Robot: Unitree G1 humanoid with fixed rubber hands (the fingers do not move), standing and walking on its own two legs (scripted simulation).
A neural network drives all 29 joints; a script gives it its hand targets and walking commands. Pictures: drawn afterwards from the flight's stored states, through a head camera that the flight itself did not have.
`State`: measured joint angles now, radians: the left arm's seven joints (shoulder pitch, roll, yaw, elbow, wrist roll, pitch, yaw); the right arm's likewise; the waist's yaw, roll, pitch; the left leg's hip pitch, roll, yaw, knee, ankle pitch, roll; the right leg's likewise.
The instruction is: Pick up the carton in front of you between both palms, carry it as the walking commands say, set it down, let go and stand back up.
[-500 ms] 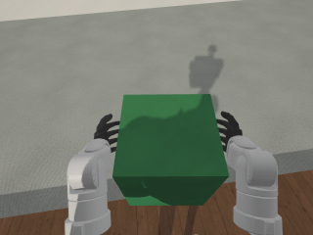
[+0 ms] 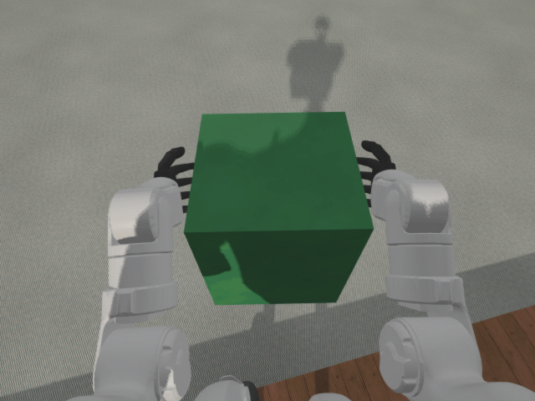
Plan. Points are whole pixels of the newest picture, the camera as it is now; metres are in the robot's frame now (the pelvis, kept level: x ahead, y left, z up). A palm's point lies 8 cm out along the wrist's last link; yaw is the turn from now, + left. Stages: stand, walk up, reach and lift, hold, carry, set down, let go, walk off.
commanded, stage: carry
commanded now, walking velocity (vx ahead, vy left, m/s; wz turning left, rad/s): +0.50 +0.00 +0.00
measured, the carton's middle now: (274, 216) +0.38 -0.02 +0.03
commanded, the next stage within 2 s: none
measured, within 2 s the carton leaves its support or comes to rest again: neither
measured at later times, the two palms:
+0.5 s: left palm (206, 76) +0.74 +0.10 +0.04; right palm (341, 71) +0.75 -0.20 +0.03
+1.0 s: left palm (215, 24) +1.06 +0.10 -0.02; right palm (318, 25) +1.04 -0.20 -0.02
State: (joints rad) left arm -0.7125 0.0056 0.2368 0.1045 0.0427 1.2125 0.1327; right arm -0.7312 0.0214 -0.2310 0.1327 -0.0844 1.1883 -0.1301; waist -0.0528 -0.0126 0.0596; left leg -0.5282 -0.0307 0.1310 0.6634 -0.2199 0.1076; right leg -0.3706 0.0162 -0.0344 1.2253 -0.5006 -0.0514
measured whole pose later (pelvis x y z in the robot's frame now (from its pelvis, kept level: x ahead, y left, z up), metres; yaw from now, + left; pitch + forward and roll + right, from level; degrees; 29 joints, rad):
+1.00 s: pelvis +0.69 -0.04 -0.10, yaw -1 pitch +5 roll +0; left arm -0.57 -0.02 0.21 -0.06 0.00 1.10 0.12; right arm -0.56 0.06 -0.19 -0.08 -0.06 1.10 -0.14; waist -0.04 0.01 0.09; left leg -0.47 -0.06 0.14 0.53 -0.16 0.11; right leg -0.45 0.05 -0.01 1.28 -0.47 -0.02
